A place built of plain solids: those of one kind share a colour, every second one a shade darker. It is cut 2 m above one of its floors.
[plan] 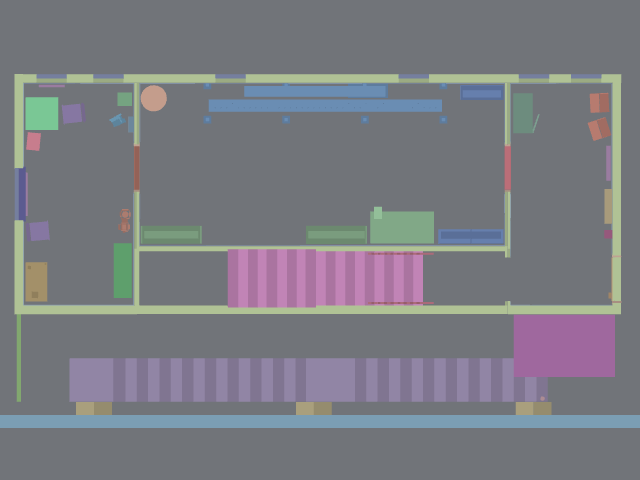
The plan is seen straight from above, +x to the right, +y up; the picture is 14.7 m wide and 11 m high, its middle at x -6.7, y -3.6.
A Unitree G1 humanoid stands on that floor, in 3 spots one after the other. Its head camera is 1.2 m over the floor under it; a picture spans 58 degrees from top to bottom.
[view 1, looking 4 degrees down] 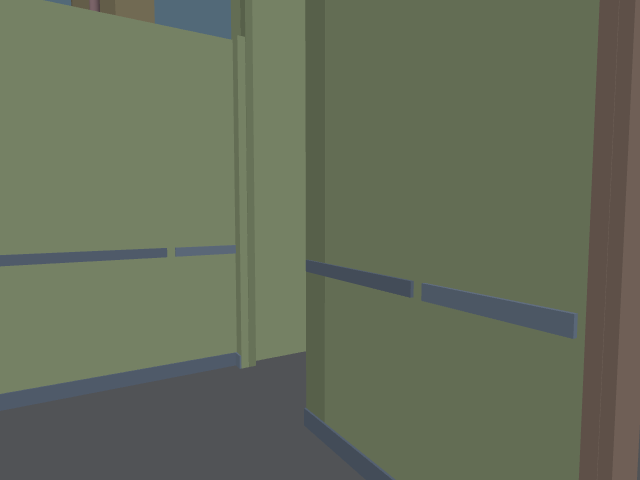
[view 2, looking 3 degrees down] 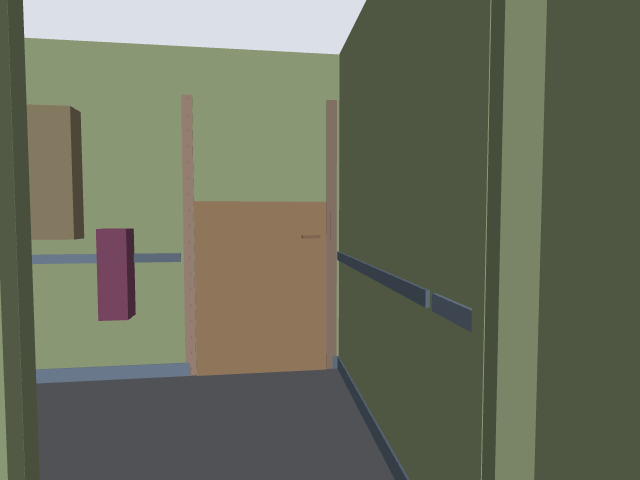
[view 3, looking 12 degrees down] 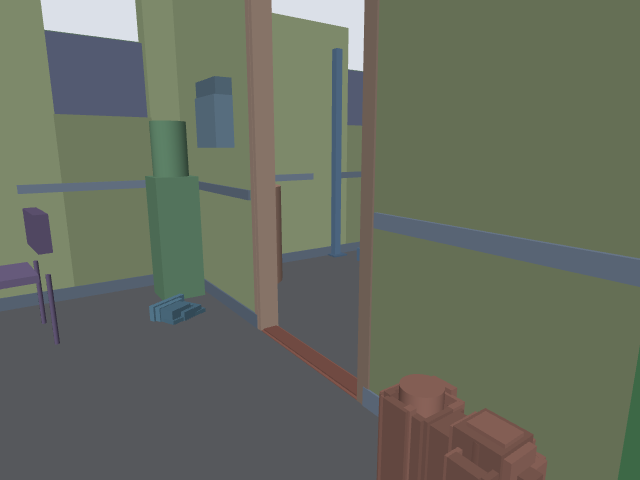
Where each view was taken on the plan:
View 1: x -1.20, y -1.95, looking -121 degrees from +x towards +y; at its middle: wall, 2.22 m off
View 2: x -3.34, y -4.48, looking -8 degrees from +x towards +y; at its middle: door_leaf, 3.36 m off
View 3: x -12.20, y -3.90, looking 55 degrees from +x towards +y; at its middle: wall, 4.87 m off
